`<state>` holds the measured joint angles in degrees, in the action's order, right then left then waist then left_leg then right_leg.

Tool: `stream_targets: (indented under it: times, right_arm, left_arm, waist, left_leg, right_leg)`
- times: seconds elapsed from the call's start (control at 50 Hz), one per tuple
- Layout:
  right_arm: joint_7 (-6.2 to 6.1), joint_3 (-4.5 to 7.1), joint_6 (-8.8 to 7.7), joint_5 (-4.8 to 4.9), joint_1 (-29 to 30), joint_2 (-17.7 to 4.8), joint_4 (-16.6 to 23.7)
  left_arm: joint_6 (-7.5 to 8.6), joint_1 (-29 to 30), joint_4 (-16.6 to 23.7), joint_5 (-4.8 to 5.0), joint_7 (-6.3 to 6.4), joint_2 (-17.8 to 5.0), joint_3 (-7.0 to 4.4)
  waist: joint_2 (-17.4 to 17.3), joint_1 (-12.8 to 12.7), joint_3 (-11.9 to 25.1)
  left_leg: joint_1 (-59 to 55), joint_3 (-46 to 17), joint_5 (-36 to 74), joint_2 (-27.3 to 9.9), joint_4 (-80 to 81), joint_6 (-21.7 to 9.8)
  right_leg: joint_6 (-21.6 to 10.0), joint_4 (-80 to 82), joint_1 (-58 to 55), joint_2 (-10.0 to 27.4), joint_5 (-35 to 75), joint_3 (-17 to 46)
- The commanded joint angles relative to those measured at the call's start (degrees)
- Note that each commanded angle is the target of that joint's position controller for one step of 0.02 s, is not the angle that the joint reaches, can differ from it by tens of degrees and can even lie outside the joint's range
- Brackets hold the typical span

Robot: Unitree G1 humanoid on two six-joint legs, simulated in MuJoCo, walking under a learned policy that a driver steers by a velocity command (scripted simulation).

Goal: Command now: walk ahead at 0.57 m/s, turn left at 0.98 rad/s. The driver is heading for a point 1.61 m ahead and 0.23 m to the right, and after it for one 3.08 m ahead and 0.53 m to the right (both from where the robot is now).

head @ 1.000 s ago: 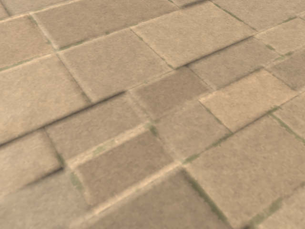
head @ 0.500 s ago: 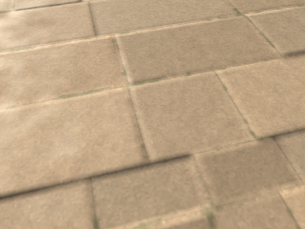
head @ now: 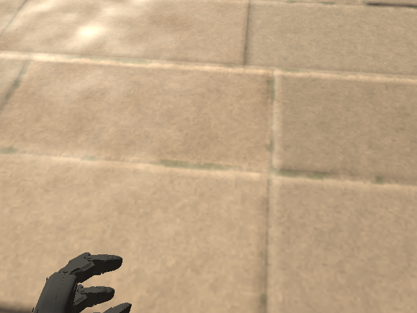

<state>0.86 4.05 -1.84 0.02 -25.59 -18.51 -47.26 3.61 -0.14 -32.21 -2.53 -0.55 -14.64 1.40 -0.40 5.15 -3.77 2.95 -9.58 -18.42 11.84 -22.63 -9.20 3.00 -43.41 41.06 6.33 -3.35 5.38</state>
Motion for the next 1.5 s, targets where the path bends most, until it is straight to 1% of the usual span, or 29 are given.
stream_targets:
  times: [0.02,0.08,0.1,0.12,0.14,0.16,0.2,0.26,0.34,0.44,0.46,0.5,0.52,0.62,0.68,0.76,0.8,0.82,0.84,0.86,0.9,1.04,1.26,1.3,1.32,1.34,1.36,1.42,1.5]
  right_arm:
    - [-1.88,2.18,-0.69,4.83,1.8,-5.37,5.37]
    - [-3.05,2.94,0.23,2.58,7.99,-8.88,6.96]
    - [-2.97,1.42,0.71,0.92,7.18,-3.23,8.64]
    - [-2.63,-0.78,1.08,-0.64,-2.6,3.89,9.86]
    - [-1.78,-0.03,1.33,1.58,-11.33,-3.41,10.04]
    - [-1.67,0.86,2.24,2.9,-4.9,-6.67,11.04]
    - [-2.67,2.24,4.53,2.62,6.27,-9.12,13.19]
    - [-3.01,0.77,5.18,1.4,8.01,-2.42,15.46]
    - [-2.44,-1.4,2.97,-0.4,9.38,1.07,14.04]
    - [-1.83,-0.34,3.31,-0.63,14.89,-3.53,14.66]
    - [-2.22,0.21,3.46,-0.91,15.44,-5.51,15.72]
    - [-3.11,2.15,4.51,-2.48,15.03,-11.56,15.48]
    - [-3.2,1.87,4.03,-2.64,16.03,-9.21,16.3]
    - [-3.57,0.4,1.92,-1.08,25.63,-2.62,16.17]
    - [-3.9,1.45,2.2,-0.84,25.02,-3.52,15.22]
    - [-3.49,3.07,2.3,0.74,22.49,-6.02,13.31]
    - [-2.89,2.86,2.21,1.44,19.59,-3.08,11.47]
    - [-2.56,2.12,2.34,-0.9,19.38,-0.02,13.55]
    - [-2.95,1.82,1.93,-1.64,27.92,-0.57,16.97]
    - [-3.27,2.31,1.74,-0.66,29.67,-2.46,16.67]
    - [-4.16,2.74,1.52,-0.52,27.18,-2.9,14.58]
    - [-3.16,2.13,0.89,-0.2,24.9,-0.92,12.18]
    - [-1.08,2.93,-1.25,0.26,20.63,-4.35,9.64]
    - [-1.15,3.42,-0.96,-0.73,20.27,-7.02,10.13]
    - [-1.49,3.9,-0.16,-2.12,21.3,-10.64,10.32]
    - [-1.54,3.43,-0.35,-2.35,20.36,-7.98,10.88]
    - [-1.77,2.4,-0.33,-1.5,21.46,-5.36,11.48]
    - [-1.44,-0.36,0.39,0.05,24.21,-0.71,10.78]
    - [-1.69,3.13,3.11,0.83,17.33,-9.71,10.89]
  left_arm:
    - [2.88,4.76,4.84,2.66,0.85,-5.34,-2.69]
    - [4.23,-6.92,2.7,3.7,2.38,-10.9,-6.01]
    - [3.71,-17.73,0.41,2.74,2.61,-11.6,-6.2]
    - [2.75,-21.31,0.84,0.39,2.27,-13.34,-5.7]
    - [1.73,-19.73,0.39,0.51,1.31,-13.86,-6.36]
    - [0.74,-12.46,2.15,1.16,1.97,-11.93,-6.62]
    - [-1.11,-4.41,3.23,1.21,3.34,-5.13,-4.41]
    - [-0.21,-3.51,-0.91,0.83,2.14,-7.08,-5.3]
    - [0.47,-3.16,-4.67,2.22,0.35,-7.73,-5.56]
    - [-1.08,-3.95,-6.26,4.5,-0.99,-10.87,-6.02]
    - [-1.32,-5.74,-6.59,4.34,-1.04,-9.97,-5.67]
    - [-1.63,-9.74,-5.15,4.29,-0.77,-6.2,-4.8]
    - [-2.22,-9.26,-5.81,4.62,-0.07,-10.41,-6.25]
    - [-6.34,-15.05,-6.9,4.12,1.97,-8.05,-7.65]
    - [-6.41,-11.34,-3.76,3.95,0.46,-4.93,-6.42]
    - [-6.46,-13.4,-2.14,3.98,-1.45,-6.9,-7.21]
    - [-6.66,-18.13,-3.66,3.32,-0.62,-9.27,-8.75]
    - [-6.22,-19.94,-2.6,2.87,0.82,-18.96,-11.29]
    - [-4.8,-19.96,-0.5,0.55,0.34,-20.46,-11.02]
    - [-3.56,-19.45,-0.45,0.07,-0.16,-18.56,-10.56]
    - [-3.31,-13.53,0.06,3.08,1.02,-14.71,-9.63]
    - [-5.49,-10.07,2.44,3.73,3.6,-13.24,-9.22]
    - [-6.86,-5.39,4.79,3.99,2.38,-12.99,-9.11]
    - [-6.92,-9.4,4.07,3.54,2.1,-9.3,-7.68]
    - [-6.46,-10.95,5.05,3.87,1.95,-9.18,-7.5]
    - [-5.6,-10.38,4.17,2.57,2.04,-13.68,-8.69]
    - [-5.39,-9.97,2.75,2.63,2.03,-14.83,-9.06]
    - [-5.85,-10.04,0.71,1.28,1.58,-6.4,-6.18]
    - [-4.37,-4.76,1.59,2.98,1.49,-6.26,-6.26]
  waist:
    - [3.53,-0.36,3.43]
    - [-3.7,-9.6,11.99]
    - [-3.18,-12.25,21.44]
    - [12.82,-7.91,30.65]
    - [19.41,-5.03,37.79]
    - [15.24,-5.11,31.64]
    - [4.36,-5.1,13.74]
    - [5.41,-2.98,5.26]
    - [4.15,-2.62,13.33]
    - [5.96,-2.46,9.19]
    - [5.24,-2.59,8.65]
    - [-14.75,-4.49,11.24]
    - [-14.02,-2.14,8.7]
    - [-7.61,-7.2,6.12]
    - [-7.13,-5.65,8.5]
    - [-7.95,-6.32,10.57]
    - [-0.57,-7.76,8.95]
    - [21.17,-6.45,6.62]
    - [21.32,-9.87,10.37]
    - [12.79,-10.84,11.54]
    - [5.87,-6.95,9.29]
    - [6.4,-5.41,10.81]
    - [10.75,-5.23,11.34]
    - [0.69,-6.66,13.08]
    - [-14.88,-9.16,9.52]
    - [-13.42,-7.17,9.3]
    - [-8.47,-7.05,8.6]
    - [-5.38,-8.06,6.73]
    - [-11.04,-3.32,6.38]
  left_leg:
    - [17.42,-14.57,29.97,-7.79,-0.33,0.61]
    - [9.69,-13.0,31.84,-5.44,-18.5,6.26]
    - [15.91,-8.89,10.88,-3.52,-35.51,9.31]
    - [29.21,-5.13,-29.14,1.19,-53.99,11.26]
    - [33.1,-5.7,-24.41,-4.27,-68.0,13.16]
    - [37.62,-1.49,-14.89,-9.77,-69.54,14.14]
    - [37.26,4.36,-6.35,-13.32,-64.95,15.02]
    - [28.39,6.12,-8.45,-14.44,-49.96,13.73]
    - [16.87,5.89,-1.13,-13.68,-27.74,11.96]
    - [3.89,7.92,10.82,-10.67,-6.19,8.86]
    - [0.7,5.07,10.97,-13.76,-3.25,6.79]
    - [-0.02,-9.89,13.47,-33.01,2.7,-3.86]
    - [3.73,-11.55,13.98,-34.29,5.57,-6.98]
    - [8.35,4.29,20.23,-28.35,4.51,-2.39]
    - [7.19,9.57,21.59,-28.05,1.98,-1.52]
    - [5.35,11.42,24.44,-31.32,-3.14,0.11]
    - [12.47,17.01,11.98,-26.83,-14.96,6.54]
    - [31.18,21.96,-11.89,-18.25,-35.22,13.47]
    - [40.69,9.91,-22.05,-10.66,-47.25,14.46]
    - [42.16,5.43,-18.82,-11.54,-51.16,12.79]
    - [42.57,3.38,-8.77,-13.16,-47.73,11.38]
    - [34.82,2.3,1.97,-8.5,-30.35,13.68]
    - [15.79,2.0,6.07,-8.15,-4.59,11.22]
    - [3.92,-6.34,16.24,-19.15,2.46,6.35]
    - [3.27,-18.52,27.23,-28.84,5.0,-3.11]
    - [6.45,-26.17,24.88,-34.05,5.79,-9.16]
    - [8.44,-21.63,21.39,-31.31,4.55,-8.18]
    - [10.65,-11.89,13.26,-21.44,4.44,-1.38]
    - [5.47,-14.84,18.32,-18.21,2.42,-1.55]
  right_leg:
    - [0.35,15.33,-26.44,-11.02,8.44,-2.18]
    - [-0.66,22.19,-38.82,-8.91,18.03,-1.68]
    - [-4.51,13.72,-54.62,1.55,25.5,4.92]
    - [-10.97,8.2,-69.11,17.86,53.93,23.16]
    - [-20.37,11.16,-70.09,27.39,38.23,38.84]
    - [-20.6,17.76,-62.8,22.97,10.59,36.54]
    - [-14.87,23.37,-41.41,13.21,0.9,17.46]
    - [-14.56,26.85,-24.29,6.95,16.36,3.92]
    - [-17.97,25.23,-26.26,7.35,31.68,1.25]
    - [-13.44,23.51,-19.74,3.85,2.64,5.08]
    - [-10.36,21.93,-16.86,2.06,-6.29,6.36]
    - [-4.0,3.95,-7.94,-7.41,-26.24,-6.47]
    - [-1.77,-10.48,-6.84,-6.24,-29.91,-5.8]
    - [2.76,-24.34,-5.22,-2.3,-20.68,-5.34]
    - [2.07,-11.02,-11.36,-0.85,-17.57,-7.14]
    - [-1.35,2.71,-19.55,-3.06,-14.39,-11.4]
    - [-5.48,14.6,-28.74,-5.45,-2.6,-8.63]
    - [-13.38,19.53,-37.69,9.41,23.56,15.08]
    - [-23.8,23.06,-38.05,14.99,24.82,29.15]
    - [-22.91,23.96,-39.31,13.74,18.22,25.39]
    - [-16.95,22.4,-37.89,8.49,11.63,18.79]
    - [-14.01,21.53,-34.18,2.32,4.74,18.4]
    - [-12.17,16.07,-30.01,-2.2,3.99,27.66]
    - [-8.27,6.51,-23.09,-8.07,-16.32,21.62]
    - [-4.29,-5.09,-13.16,-17.47,-33.43,9.66]
    - [-0.93,-18.6,-10.52,-14.41,-34.58,8.14]
    - [0.12,-23.02,-11.74,-12.97,-30.64,8.73]
    - [2.67,-14.21,-16.55,-9.05,-24.56,4.66]
    - [2.7,5.46,-20.11,-11.47,-25.04,-1.92]
